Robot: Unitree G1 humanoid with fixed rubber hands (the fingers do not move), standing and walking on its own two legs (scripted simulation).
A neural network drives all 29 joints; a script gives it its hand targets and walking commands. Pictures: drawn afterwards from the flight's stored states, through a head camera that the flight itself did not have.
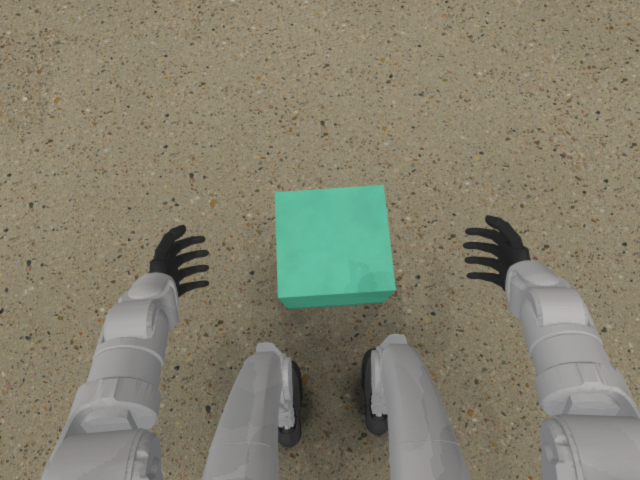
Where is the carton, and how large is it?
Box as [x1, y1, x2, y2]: [275, 185, 395, 308]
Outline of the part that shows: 383,185 275,192 278,298 288,308 383,302 395,290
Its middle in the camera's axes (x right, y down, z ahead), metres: +0.03 +0.03 +1.00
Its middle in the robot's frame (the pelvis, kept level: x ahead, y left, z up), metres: +0.49 -0.01 -0.56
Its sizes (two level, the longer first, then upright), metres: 0.260 0.252 0.225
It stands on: the floor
